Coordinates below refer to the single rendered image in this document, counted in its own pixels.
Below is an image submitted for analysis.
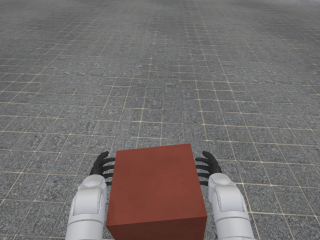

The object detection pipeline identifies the carton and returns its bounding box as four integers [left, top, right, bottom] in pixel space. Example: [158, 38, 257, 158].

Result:
[105, 143, 208, 240]

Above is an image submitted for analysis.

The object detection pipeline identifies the right robot forearm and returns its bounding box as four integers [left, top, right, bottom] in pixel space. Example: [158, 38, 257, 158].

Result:
[208, 173, 257, 240]

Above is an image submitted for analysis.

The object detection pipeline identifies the right robot hand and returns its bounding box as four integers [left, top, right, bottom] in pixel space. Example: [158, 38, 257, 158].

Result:
[195, 151, 222, 186]

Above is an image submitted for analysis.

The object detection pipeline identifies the left robot forearm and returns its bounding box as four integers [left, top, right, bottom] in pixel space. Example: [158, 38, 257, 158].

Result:
[65, 174, 107, 240]

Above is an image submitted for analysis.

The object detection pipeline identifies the left robot hand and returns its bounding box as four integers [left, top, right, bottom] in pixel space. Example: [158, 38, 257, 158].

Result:
[89, 151, 116, 186]

